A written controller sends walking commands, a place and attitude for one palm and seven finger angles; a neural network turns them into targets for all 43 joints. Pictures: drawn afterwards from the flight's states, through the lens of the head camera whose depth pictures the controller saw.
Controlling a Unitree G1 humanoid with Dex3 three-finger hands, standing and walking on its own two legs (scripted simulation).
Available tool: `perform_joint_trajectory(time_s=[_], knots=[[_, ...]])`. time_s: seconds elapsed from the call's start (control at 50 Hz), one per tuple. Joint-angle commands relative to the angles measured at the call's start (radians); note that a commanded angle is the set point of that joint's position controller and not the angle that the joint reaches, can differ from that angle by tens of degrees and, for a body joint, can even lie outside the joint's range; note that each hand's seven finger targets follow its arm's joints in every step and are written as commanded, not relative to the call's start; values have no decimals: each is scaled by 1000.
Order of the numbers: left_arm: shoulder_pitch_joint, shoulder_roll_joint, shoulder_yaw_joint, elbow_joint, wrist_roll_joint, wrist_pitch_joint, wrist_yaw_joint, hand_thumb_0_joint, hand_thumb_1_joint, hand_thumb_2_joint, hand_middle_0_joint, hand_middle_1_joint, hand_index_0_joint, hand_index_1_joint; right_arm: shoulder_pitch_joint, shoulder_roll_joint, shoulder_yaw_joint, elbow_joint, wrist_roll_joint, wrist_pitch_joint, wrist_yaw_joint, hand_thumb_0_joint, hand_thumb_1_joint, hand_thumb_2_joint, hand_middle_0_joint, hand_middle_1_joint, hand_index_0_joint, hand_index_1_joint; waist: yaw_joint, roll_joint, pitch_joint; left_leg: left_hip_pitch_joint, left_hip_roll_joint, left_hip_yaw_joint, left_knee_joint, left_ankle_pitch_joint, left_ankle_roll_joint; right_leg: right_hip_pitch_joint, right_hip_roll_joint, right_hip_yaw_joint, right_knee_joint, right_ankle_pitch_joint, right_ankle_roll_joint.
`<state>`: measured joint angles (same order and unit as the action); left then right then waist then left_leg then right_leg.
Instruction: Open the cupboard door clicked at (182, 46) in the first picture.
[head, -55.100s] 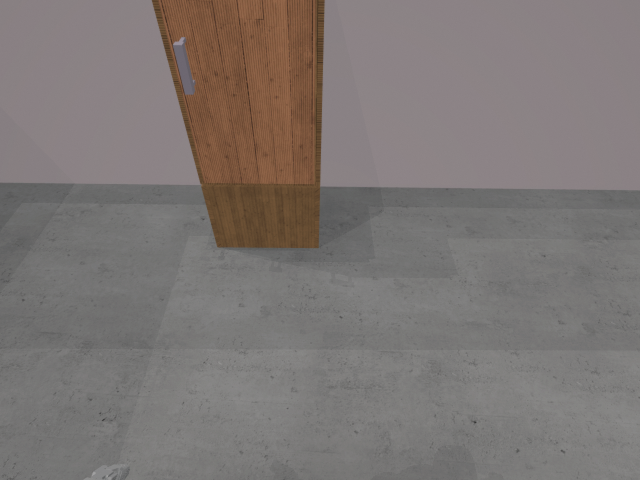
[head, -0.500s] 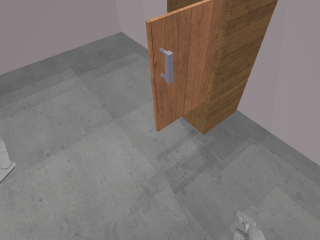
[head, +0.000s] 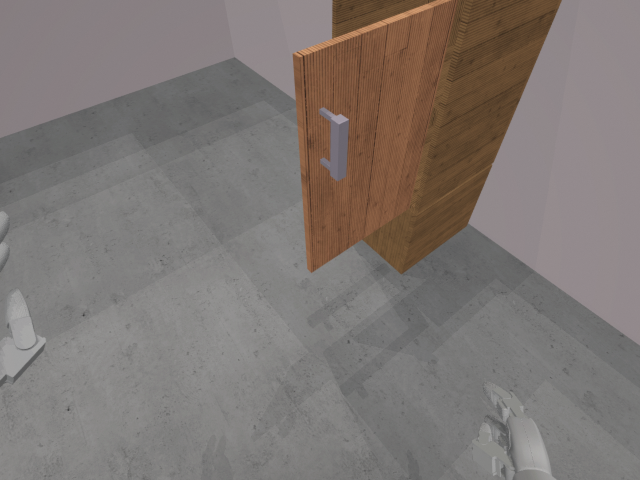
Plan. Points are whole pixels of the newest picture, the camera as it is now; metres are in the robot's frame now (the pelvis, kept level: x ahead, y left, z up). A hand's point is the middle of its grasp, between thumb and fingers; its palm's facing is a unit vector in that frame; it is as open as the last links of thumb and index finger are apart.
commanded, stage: stop stepping back and stand still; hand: left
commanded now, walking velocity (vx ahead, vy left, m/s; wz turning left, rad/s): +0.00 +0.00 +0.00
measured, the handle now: (331, 144) +0.68 +0.02 +0.02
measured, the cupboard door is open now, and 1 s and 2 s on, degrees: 90 90 90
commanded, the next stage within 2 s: let the arm hang, fingers relaxed in 0.16 s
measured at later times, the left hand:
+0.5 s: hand out of the picture +0.10 +0.21 -0.13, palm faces -0.01 -0.96 -0.29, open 7.4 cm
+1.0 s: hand out of the picture -0.05 +0.20 -0.16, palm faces +0.05 -0.97 -0.25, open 7.4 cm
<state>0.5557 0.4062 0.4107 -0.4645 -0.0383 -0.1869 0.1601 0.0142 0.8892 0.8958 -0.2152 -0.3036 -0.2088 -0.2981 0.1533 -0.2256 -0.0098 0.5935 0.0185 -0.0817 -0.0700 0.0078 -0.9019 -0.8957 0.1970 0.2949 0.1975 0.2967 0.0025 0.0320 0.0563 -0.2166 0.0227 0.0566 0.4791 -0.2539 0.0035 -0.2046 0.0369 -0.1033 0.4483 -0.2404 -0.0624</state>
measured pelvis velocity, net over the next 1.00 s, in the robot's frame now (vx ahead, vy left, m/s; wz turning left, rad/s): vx -0.02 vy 0.02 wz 0.01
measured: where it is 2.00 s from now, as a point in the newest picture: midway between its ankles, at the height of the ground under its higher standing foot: outside the picture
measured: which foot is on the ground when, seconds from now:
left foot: down 0.00-1.00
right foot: down 0.00-1.00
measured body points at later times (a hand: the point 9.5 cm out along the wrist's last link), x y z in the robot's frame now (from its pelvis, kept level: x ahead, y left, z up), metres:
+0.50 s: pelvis -0.02 +0.02 -0.01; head +0.00 +0.00 +0.44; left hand +0.10 +0.26 -0.11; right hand +0.09 -0.24 -0.15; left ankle +0.00 +0.11 -0.74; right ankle +0.00 -0.07 -0.74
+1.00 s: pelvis -0.02 +0.02 +0.00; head -0.01 +0.00 +0.45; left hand -0.05 +0.26 -0.15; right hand -0.05 -0.18 -0.17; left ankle +0.00 +0.11 -0.74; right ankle +0.00 -0.07 -0.74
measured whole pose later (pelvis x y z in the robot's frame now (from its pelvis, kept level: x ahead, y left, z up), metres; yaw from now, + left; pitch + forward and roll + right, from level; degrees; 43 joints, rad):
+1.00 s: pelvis -0.02 +0.02 +0.00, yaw +1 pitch -2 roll +0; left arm 0.31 0.15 0.02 1.14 0.01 0.01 0.03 0.01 0.92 0.90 -0.20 -0.30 -0.20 -0.30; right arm 0.31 -0.13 0.01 1.13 -0.02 0.02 -0.03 0.00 -0.90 -0.90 0.20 0.29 0.20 0.30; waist -0.01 0.05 0.05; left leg -0.20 -0.02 0.06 0.41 -0.19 0.04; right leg -0.20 0.00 -0.10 0.42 -0.19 -0.04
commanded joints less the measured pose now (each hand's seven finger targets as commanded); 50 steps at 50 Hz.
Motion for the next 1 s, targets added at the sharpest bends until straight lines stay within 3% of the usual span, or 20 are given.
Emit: perform_joint_trajectory(time_s=[0.0,0.08,0.12,0.22,0.24,0.26,0.28,0.3,0.34,0.38,0.4,0.42,0.44,0.48,0.52,0.6,0.66,0.7,0.8,0.98], knots=[[8,174,110,-211,-14,-47,18,0,900,900,-200,-300,-200,-300,-34,-106,-30,-140,-2,-44,-6,0,-900,-900,200,300,200,300,-6,-15,-178,-10,77,-84,-48,266,8,143,-133,159,-46,338,48],[-7,209,139,-244,-15,-40,24,0,900,900,-200,-300,-200,-300,-48,-105,-26,-146,-7,-41,-11,0,-900,-900,200,300,200,300,-2,12,-164,-5,70,-86,-64,231,8,121,-131,158,-66,282,47],[2,192,130,-238,-16,-39,26,0,900,900,-200,-300,-200,-300,-38,-100,-22,-145,-8,-37,-11,0,-900,-900,200,300,200,300,-2,35,-165,-1,74,-87,-74,247,9,128,-122,153,-61,283,46],[13,169,114,-190,-17,-30,23,0,900,900,-200,-300,-200,-300,-36,-100,-21,-140,-7,-33,-12,0,-900,-900,200,300,200,300,-3,25,-143,-7,76,-89,-94,224,8,115,-112,147,-79,250,51],[-105,13,-309,573,72,90,-122,0,900,900,-200,-300,-200,-300,-77,-264,-67,93,-4,-92,82,0,-900,-900,200,300,200,300,-50,14,-43,-88,101,-117,52,324,29,-46,-169,70,71,294,28],[-106,-11,-281,611,60,158,-149,0,900,900,-200,-300,-200,-300,14,-226,-68,103,-8,-32,82,0,-900,-900,200,300,200,300,-28,23,-100,-57,99,-108,21,340,34,-52,-150,123,56,204,14],[-108,-30,-291,610,63,175,-154,0,900,900,-200,-300,-200,-300,31,-211,-65,94,-13,-18,78,0,-900,-900,200,300,200,300,-25,16,-94,-56,111,-114,13,354,38,-64,-129,107,64,132,17],[-133,-52,-296,644,63,178,-156,0,900,900,-200,-300,-200,-300,35,-197,-52,102,-24,-4,75,0,-900,-900,200,300,200,300,-20,13,-110,-129,135,-159,-20,246,69,-45,-124,89,97,47,21],[-198,-32,-307,742,69,174,-159,0,900,900,-200,-300,-200,-300,7,-194,-33,102,-35,16,74,0,-900,-900,200,300,200,300,-4,-115,-90,-197,132,-202,-51,169,92,11,-117,105,92,31,19],[-253,-8,-319,856,76,168,-157,0,900,900,-200,-300,-200,-300,8,-185,-30,122,-38,33,73,0,-900,-900,200,300,200,300,-3,-272,-121,-118,75,-160,3,130,63,-4,-173,166,4,76,-13],[-275,-10,-326,914,73,171,-154,0,900,900,-200,-300,-200,-300,28,-164,-25,142,-38,46,72,0,-900,-900,200,300,200,300,-14,-302,-132,-72,42,-128,38,110,52,-21,-215,189,-29,94,-34],[-300,-17,-337,975,69,175,-150,0,900,900,-200,-300,-200,-300,42,-143,-18,167,-41,58,71,0,-900,-900,200,300,200,300,-22,-297,-125,-37,19,-102,53,104,40,-42,-235,198,-46,114,-49],[-317,-30,-351,1032,64,180,-147,0,900,900,-200,-300,-200,-300,52,-126,-11,194,-44,68,70,0,-900,-900,200,300,200,300,-27,-244,-119,-3,16,-92,47,105,32,-65,-237,195,-53,103,-52],[-330,-45,-368,1125,57,186,-139,0,900,900,-200,-300,-200,-300,61,-108,1,235,-46,79,71,0,-900,-900,200,300,200,300,-26,-65,-115,19,38,-112,-9,157,30,-51,-197,165,-41,42,-28],[-304,-65,-377,1224,51,185,-137,0,900,900,-200,-300,-200,-300,45,-98,10,279,-46,78,65,0,-900,-900,200,300,200,300,-6,108,-83,-51,74,-155,-100,132,41,21,-153,149,-39,10,3],[-249,-101,-364,1367,50,181,-132,0,900,900,-200,-300,-200,-300,80,-60,5,349,-46,87,53,0,-900,-900,200,300,200,300,7,179,-45,-102,64,-146,-140,-7,32,84,-154,139,-101,-10,-5],[-259,-102,-372,1433,46,182,-135,0,900,900,-200,-300,-200,-300,131,-48,1,393,-45,98,50,0,-900,-900,200,300,200,300,-4,130,-10,-110,56,-143,-160,-113,29,50,-156,147,-140,-103,-10],[-266,-110,-375,1465,47,182,-135,0,900,900,-200,-300,-200,-300,165,-48,-3,415,-44,101,48,0,-900,-900,200,300,200,300,-8,18,18,-100,61,-146,-161,-114,34,16,-153,144,-156,-141,-7],[-247,-133,-379,1529,46,178,-131,0,900,900,-200,-300,-200,-300,221,-26,-2,468,-42,94,43,0,-900,-900,200,300,200,300,-13,-75,15,-57,62,-131,-156,-62,42,-9,-154,148,-167,-142,-6],[-204,-165,-385,1588,44,176,-122,0,900,900,-200,-300,-200,-300,240,11,9,525,-38,86,36,0,-900,-900,200,300,200,300,-6,-52,47,-36,70,-121,-176,8,42,-10,-147,133,-140,-51,5]])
